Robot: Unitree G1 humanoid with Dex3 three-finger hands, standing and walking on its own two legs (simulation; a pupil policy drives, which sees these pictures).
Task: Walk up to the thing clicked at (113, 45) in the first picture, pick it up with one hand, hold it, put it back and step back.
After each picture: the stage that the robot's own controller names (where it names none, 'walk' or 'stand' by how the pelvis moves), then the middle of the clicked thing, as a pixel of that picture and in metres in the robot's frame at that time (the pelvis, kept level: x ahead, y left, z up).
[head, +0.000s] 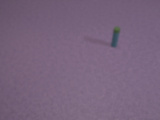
stand; (115, 37) +1.40 -0.34 -0.66
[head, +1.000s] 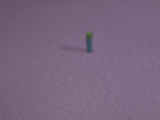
walk; (89, 42) +1.31 +0.04 -0.63
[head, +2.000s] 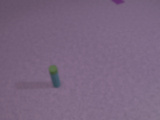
walk; (54, 77) +0.80 +0.29 -0.63
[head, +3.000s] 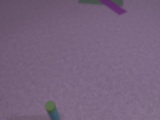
walk; (53, 112) +0.51 +0.24 -0.63
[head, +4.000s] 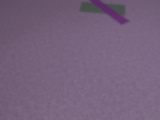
stand; out of the picture +0.38 +0.23 -0.64
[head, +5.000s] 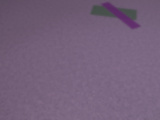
stand; out of the picture +0.38 +0.19 -0.65
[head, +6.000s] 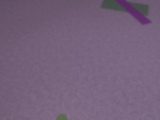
stand; out of the picture +0.41 +0.16 -0.65
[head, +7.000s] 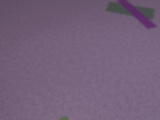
stand; out of the picture +0.41 +0.16 -0.65
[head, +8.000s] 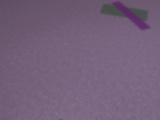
stand; out of the picture +0.40 +0.17 -0.66
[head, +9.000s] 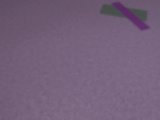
stand; out of the picture +0.40 +0.17 -0.66
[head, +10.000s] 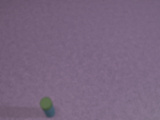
go down; (48, 108) +0.41 +0.20 -0.58
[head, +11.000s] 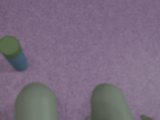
go down; (15, 56) +0.45 +0.27 -0.25
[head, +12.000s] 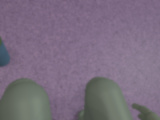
close in; out of the picture +0.44 +0.29 -0.22
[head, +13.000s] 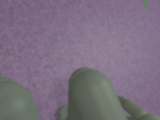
close in; out of the picture +0.41 +0.32 -0.15
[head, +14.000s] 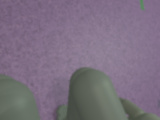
lift; out of the picture +0.39 +0.32 -0.16
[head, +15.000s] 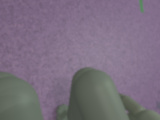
lift; out of the picture +0.36 +0.32 -0.16
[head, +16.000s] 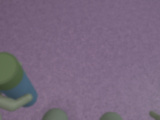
lift; (17, 86) +0.31 +0.21 +0.03
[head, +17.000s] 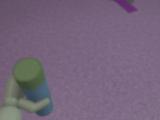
hold; (37, 92) +0.31 +0.16 +0.04
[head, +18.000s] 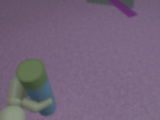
hold; (40, 92) +0.31 +0.16 +0.04
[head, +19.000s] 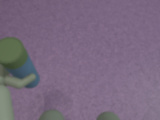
crouch; (22, 68) +0.39 +0.20 -0.03
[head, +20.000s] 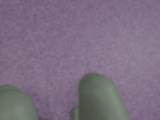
lower; out of the picture +0.45 +0.31 -0.10
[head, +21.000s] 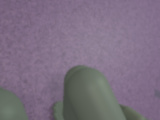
lower; out of the picture +0.42 +0.34 -0.16
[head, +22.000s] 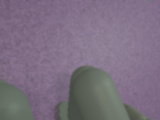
lower; out of the picture +0.41 +0.34 -0.16
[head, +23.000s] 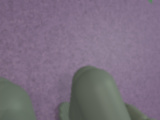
lower; out of the picture +0.39 +0.33 -0.16
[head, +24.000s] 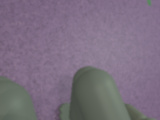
lower; out of the picture +0.38 +0.33 -0.16
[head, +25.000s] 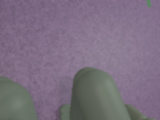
open; out of the picture +0.39 +0.31 -0.16
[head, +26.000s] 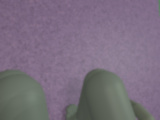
stand; out of the picture +0.39 +0.30 -0.17
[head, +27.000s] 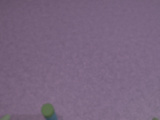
stand; (50, 115) +0.38 +0.19 -0.53
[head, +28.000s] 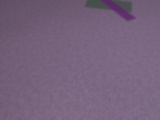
stand; out of the picture +0.37 +0.19 -0.60
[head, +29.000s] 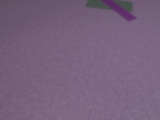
stand; out of the picture +0.37 +0.18 -0.60
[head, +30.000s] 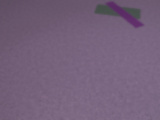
stand; out of the picture +0.39 +0.17 -0.65
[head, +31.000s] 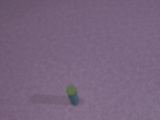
walk; (73, 96) +0.50 +0.15 -0.63
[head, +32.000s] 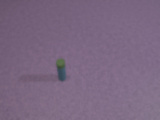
walk; (61, 70) +0.77 +0.16 -0.64
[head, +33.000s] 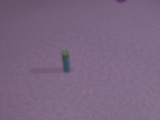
stand; (66, 62) +1.03 +0.20 -0.63
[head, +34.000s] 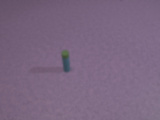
stand; (66, 61) +1.01 +0.19 -0.66
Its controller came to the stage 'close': yes
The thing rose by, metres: 0.67
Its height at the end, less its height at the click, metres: +0.00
